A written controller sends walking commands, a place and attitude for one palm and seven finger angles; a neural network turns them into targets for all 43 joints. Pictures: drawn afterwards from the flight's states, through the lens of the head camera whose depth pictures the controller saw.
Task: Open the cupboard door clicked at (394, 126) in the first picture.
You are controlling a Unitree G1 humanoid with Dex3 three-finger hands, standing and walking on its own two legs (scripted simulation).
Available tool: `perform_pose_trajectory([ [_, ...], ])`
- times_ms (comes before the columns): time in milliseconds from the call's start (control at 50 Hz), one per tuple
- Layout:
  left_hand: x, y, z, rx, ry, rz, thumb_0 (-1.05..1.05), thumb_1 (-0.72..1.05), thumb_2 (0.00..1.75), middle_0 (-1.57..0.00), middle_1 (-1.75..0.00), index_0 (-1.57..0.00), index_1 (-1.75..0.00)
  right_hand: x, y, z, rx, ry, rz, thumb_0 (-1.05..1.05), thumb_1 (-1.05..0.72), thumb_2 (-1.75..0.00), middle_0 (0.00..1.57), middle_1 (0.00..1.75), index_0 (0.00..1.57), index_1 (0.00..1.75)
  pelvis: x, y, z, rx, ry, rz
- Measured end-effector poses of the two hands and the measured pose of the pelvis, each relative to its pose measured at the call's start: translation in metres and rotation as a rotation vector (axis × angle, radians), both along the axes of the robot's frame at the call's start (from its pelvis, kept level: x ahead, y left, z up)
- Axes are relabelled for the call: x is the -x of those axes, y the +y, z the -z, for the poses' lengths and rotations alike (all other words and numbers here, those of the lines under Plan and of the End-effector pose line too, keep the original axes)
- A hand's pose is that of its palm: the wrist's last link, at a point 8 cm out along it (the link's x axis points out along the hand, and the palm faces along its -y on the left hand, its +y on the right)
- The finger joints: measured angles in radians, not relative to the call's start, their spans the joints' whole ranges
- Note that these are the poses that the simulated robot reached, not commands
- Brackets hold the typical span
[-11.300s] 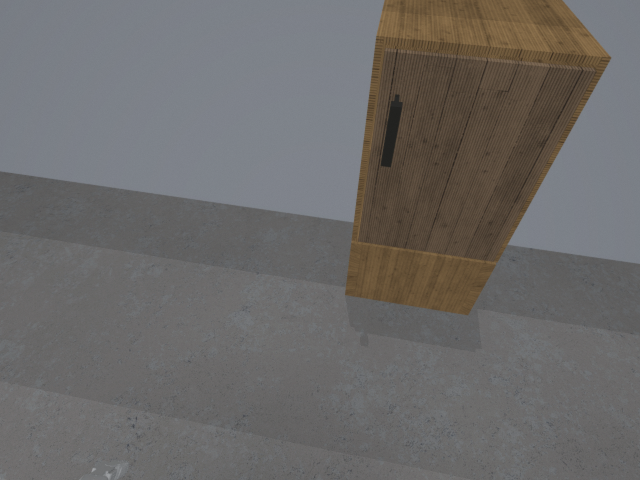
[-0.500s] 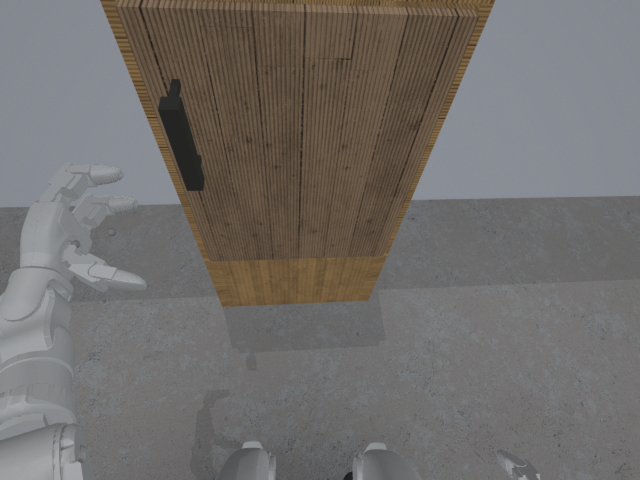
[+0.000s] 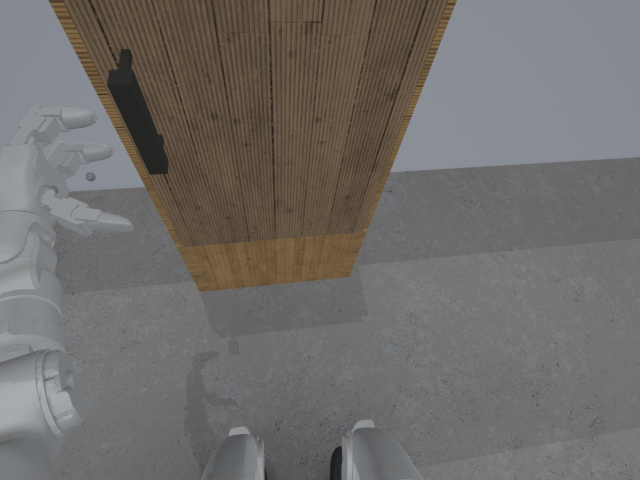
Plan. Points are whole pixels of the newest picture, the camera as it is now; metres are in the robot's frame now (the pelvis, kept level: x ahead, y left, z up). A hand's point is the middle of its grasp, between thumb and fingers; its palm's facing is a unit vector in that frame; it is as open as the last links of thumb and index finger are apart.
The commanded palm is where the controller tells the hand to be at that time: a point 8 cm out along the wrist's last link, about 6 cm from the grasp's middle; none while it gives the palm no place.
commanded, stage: move the hooked fingers beside the handle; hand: left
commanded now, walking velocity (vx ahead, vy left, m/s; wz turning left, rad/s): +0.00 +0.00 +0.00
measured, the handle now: (143, 116) +0.57 +0.22 +0.06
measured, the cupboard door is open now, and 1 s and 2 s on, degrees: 0 0 0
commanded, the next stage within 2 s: slide the fingers in behind the handle in 1.14 s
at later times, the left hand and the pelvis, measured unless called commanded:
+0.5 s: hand (95, 151) +0.50 +0.26 +0.06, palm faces +0.08 -1.00 -0.02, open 14.0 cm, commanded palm +0.47 +0.31 +0.06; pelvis +0.00 +0.00 +0.00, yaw -1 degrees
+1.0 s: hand (97, 155) +0.50 +0.26 +0.06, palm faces +0.09 -1.00 -0.02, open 14.0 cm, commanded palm +0.47 +0.30 +0.06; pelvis +0.01 +0.01 +0.00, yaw -1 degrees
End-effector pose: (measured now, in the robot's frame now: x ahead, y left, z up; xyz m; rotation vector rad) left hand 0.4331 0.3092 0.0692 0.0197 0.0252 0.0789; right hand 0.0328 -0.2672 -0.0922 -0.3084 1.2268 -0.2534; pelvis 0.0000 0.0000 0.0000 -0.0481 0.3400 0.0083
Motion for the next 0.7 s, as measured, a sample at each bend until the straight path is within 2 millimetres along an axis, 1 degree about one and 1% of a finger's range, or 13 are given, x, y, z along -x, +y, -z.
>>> perform_pose_trajectory([
  [120, -0.016, 0.000, -0.001, -0.003, 0.011, -0.010, -0.02, -0.50, 0.30, -0.30, -1.20, -0.30, -1.20, 0.013, -0.001, 0.001, 0.003, 0.040, 0.023, 0.00, -0.90, -0.90, 0.20, 0.30, 0.21, 0.30, 0.000, -0.001, 0.002, 0.002, 0.016, 0.005],
  [240, -0.027, 0.003, -0.003, -0.010, 0.009, -0.012, -0.02, -0.50, 0.30, -0.30, -1.20, -0.30, -1.20, 0.024, -0.002, 0.001, 0.006, 0.085, 0.037, 0.00, -0.90, -0.90, 0.20, 0.30, 0.21, 0.30, -0.001, -0.002, 0.003, 0.005, 0.032, 0.008],
  [400, -0.040, 0.004, -0.006, -0.002, 0.002, -0.003, -0.02, -0.50, 0.30, -0.30, -1.20, -0.30, -1.20, 0.032, -0.002, 0.000, 0.011, 0.129, 0.052, 0.00, -0.90, -0.90, 0.20, 0.30, 0.21, 0.30, -0.003, -0.001, 0.004, 0.011, 0.049, 0.009],
  [460, -0.042, 0.004, -0.001, 0.002, 0.024, 0.001, -0.02, -0.50, 0.30, -0.30, -1.20, -0.30, -1.20, 0.032, -0.001, -0.001, 0.011, 0.134, 0.059, 0.00, -0.90, -0.90, 0.20, 0.30, 0.21, 0.30, -0.003, 0.000, 0.004, 0.011, 0.052, 0.012],
  [580, -0.039, 0.009, 0.007, 0.001, 0.026, -0.010, -0.02, -0.50, 0.30, -0.30, -1.20, -0.30, -1.20, 0.031, 0.002, -0.003, 0.011, 0.139, 0.061, 0.00, -0.90, -0.90, 0.20, 0.30, 0.21, 0.30, -0.005, 0.002, 0.004, 0.013, 0.056, 0.017],
  [700, -0.039, 0.017, 0.004, -0.005, -0.003, -0.020, -0.02, -0.50, 0.30, -0.30, -1.20, -0.30, -1.20, 0.027, 0.005, -0.002, 0.014, 0.143, 0.053, 0.00, -0.90, -0.90, 0.20, 0.30, 0.21, 0.30, -0.006, 0.005, 0.004, 0.021, 0.056, 0.011],
])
